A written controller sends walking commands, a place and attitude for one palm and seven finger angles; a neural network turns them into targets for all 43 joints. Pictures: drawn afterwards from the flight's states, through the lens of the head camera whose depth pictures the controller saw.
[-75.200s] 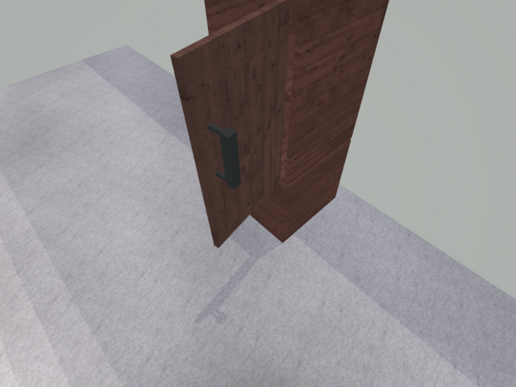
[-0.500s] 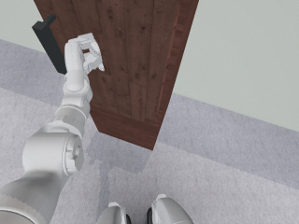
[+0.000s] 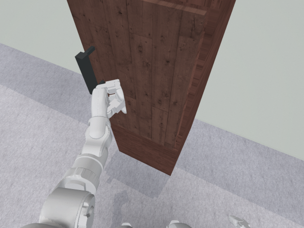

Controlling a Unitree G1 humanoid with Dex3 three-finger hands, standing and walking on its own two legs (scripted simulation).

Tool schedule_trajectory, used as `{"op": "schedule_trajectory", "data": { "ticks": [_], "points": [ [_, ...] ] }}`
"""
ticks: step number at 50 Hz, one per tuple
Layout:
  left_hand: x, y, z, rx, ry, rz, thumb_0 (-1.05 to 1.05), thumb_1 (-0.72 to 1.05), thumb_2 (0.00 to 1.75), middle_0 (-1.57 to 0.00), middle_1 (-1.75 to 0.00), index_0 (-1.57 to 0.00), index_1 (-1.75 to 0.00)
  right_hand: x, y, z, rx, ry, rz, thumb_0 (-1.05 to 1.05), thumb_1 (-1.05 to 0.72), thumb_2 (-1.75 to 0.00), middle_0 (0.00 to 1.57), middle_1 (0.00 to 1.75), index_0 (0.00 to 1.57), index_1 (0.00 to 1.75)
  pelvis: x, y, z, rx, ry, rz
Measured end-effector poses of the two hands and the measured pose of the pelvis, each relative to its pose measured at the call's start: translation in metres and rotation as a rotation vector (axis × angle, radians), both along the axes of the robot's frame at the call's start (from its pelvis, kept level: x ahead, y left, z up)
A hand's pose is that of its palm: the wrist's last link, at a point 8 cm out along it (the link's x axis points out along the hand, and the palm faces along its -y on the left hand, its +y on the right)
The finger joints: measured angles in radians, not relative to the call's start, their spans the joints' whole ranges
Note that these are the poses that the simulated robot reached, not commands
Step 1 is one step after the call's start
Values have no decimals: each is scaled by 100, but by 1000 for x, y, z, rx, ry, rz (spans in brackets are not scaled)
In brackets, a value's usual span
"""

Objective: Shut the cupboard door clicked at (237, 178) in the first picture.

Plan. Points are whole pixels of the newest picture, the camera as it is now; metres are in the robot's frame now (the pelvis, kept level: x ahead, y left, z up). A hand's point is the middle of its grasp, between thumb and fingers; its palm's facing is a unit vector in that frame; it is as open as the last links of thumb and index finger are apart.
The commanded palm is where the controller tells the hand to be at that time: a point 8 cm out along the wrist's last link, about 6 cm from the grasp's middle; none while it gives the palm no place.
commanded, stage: draw the hand back to the body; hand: left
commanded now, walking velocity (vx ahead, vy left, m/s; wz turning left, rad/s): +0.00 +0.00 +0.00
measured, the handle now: (93, 71) +0.57 +0.17 +0.07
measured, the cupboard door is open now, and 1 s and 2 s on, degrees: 0 0 0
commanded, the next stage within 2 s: step back with the hand held close in 1.56 s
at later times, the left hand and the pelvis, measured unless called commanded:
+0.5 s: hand (83, 124) +0.33 +0.14 +0.14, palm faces +0.00 -1.00 -0.03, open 3.1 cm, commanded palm +0.29 +0.20 +0.14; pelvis +0.00 +0.00 +0.03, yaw +0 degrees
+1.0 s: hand out of the picture +0.22 +0.24 +0.19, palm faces +0.34 -0.88 -0.32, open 4.7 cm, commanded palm +0.18 +0.29 +0.21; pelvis +0.01 +0.02 +0.06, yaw +1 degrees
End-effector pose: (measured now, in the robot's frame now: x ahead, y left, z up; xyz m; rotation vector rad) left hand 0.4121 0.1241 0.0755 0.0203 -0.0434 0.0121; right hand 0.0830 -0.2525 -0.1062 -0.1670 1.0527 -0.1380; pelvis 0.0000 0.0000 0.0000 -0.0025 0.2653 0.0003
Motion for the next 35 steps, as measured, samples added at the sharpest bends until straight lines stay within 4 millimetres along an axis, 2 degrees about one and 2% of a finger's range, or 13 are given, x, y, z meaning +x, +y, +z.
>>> {"op": "schedule_trajectory", "data": {
  "ticks": [4,8,13,18,25,30,35],
  "points": [
    [-4,7,8,-1,-20,6,2,90,90,-130,-150,-131,-150,15,4,4,9,-45,11,1,-90,-90,20,30,20,30,-1,0,1,4,-10,-6],
    [-17,22,16,11,-20,12,2,90,90,-130,-150,-130,-150,19,9,9,30,-64,2,1,-90,-90,20,30,20,30,1,-1,7,7,-36,-15],
    [-44,43,29,14,-19,13,2,90,90,-130,-150,-130,-150,20,13,17,43,-79,-4,1,-90,-90,20,30,20,30,3,0,16,4,-82,-11],
    [-72,55,43,13,-26,-2,2,90,90,-130,-150,-130,-150,28,15,26,32,-117,9,1,-90,-90,20,30,20,30,2,1,23,1,-129,0],
    [-106,72,60,15,-29,-10,2,90,90,-128,-147,-128,-148,55,19,48,16,-243,30,1,-90,-90,20,30,20,30,-1,3,30,2,-182,2],
    [-135,86,78,146,-17,42,2,90,90,-120,-139,-120,-139,77,27,67,9,-307,35,1,-90,-90,20,30,20,30,0,5,40,2,-238,3],
    [-162,104,91,205,-8,117,1,89,90,-109,-126,-109,-127,95,40,79,12,-344,73,1,-90,-90,20,30,20,30,1,9,48,0,-282,10]
  ]
}}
